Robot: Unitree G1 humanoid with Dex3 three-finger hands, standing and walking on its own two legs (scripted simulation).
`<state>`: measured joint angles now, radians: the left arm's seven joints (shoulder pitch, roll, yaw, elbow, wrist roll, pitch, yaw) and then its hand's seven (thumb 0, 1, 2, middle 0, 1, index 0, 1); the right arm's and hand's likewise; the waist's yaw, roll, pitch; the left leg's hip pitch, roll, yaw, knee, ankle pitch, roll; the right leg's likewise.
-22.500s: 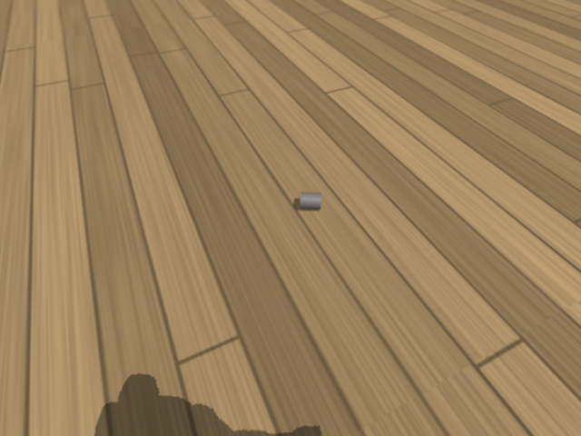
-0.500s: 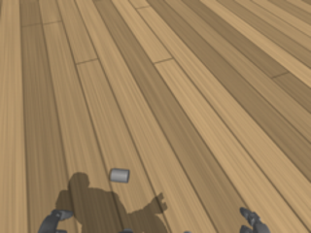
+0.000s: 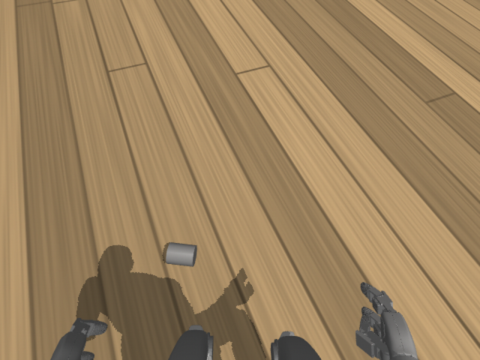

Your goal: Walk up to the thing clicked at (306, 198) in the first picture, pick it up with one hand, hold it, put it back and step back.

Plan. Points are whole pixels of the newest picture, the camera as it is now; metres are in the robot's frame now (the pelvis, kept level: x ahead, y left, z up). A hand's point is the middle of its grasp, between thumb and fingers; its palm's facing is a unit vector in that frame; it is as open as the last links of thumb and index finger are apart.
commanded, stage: rise first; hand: left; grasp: from above
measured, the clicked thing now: (181, 254) +0.50 +0.21 -0.64
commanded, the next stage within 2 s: none
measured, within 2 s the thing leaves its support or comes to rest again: neither
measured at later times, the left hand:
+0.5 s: hand (122, 328) +0.21 +0.26 -0.26, palm faces -0.41 -0.60 -0.69, open 14.2 cm
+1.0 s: hand (148, 279) +0.35 +0.26 -0.42, palm faces -0.50 -0.15 -0.86, open 14.0 cm
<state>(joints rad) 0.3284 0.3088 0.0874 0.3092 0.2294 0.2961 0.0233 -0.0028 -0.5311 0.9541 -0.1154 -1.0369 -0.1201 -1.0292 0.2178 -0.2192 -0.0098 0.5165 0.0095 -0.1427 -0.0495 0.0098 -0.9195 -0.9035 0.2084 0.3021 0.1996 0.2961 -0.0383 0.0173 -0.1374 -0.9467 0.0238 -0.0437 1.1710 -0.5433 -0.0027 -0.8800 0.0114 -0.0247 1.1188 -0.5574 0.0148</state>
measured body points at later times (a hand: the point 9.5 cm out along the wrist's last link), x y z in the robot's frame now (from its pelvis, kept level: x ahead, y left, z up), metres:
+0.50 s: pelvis -0.05 +0.00 -0.12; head +0.11 +0.01 +0.30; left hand +0.23 +0.29 -0.22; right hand +0.14 -0.27 -0.22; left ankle +0.01 +0.12 -0.65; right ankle -0.01 -0.13 -0.65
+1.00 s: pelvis -0.10 -0.01 -0.28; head +0.13 +0.02 +0.11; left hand +0.37 +0.27 -0.37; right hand -0.05 -0.29 -0.40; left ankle +0.01 +0.12 -0.65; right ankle -0.01 -0.13 -0.65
